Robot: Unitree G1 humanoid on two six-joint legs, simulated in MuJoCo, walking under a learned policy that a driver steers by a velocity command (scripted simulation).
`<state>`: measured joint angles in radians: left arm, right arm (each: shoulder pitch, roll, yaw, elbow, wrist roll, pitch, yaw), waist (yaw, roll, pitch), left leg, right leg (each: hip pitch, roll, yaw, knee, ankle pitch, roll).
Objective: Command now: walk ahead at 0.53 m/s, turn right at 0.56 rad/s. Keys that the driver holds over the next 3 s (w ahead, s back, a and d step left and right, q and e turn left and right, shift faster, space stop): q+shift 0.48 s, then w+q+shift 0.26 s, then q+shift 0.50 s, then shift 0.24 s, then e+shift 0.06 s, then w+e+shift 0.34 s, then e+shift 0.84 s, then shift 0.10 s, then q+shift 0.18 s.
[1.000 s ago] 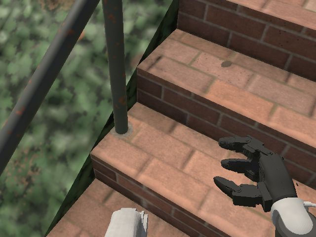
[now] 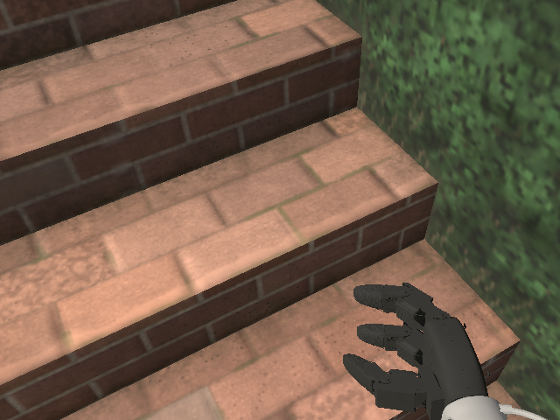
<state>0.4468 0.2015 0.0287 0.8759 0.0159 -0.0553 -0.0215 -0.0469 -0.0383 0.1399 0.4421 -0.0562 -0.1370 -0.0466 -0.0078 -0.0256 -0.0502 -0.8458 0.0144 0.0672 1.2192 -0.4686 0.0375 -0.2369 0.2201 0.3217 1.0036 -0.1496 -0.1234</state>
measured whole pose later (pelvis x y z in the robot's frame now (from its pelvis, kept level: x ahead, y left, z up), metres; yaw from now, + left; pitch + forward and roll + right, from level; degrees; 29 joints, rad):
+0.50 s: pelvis +0.22 -0.03 +0.12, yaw +15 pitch +4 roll +0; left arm 0.22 0.23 0.02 0.78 0.03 0.00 0.06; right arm 0.13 -0.24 -0.03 0.58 0.00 0.02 -0.05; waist -0.03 0.02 -0.03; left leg -1.03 -0.03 0.00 2.25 -0.62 -0.08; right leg -0.24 -0.12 -0.13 0.46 -0.26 0.06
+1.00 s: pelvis +0.40 +0.11 +0.29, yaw +42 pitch +2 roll -3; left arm 0.03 0.07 -0.10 0.48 0.05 -0.10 0.00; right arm 0.50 -0.13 0.02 0.84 0.00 0.02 0.02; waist -0.04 -0.03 -0.04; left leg -0.26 -0.11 -0.24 0.62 -0.38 0.07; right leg -1.30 0.00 0.02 2.16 -0.22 -0.03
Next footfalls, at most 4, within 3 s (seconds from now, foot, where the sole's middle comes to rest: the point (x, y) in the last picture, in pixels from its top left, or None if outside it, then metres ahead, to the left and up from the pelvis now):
0.32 right None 0.28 -0.17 -0.65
0.70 left None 0.35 0.17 -0.47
1.16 right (184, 234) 0.70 0.22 -0.29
1.66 left None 0.39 0.27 -0.47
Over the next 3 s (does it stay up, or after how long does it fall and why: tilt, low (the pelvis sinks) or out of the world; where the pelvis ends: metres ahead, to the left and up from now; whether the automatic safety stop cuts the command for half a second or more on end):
stays up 0.74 0.43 0.60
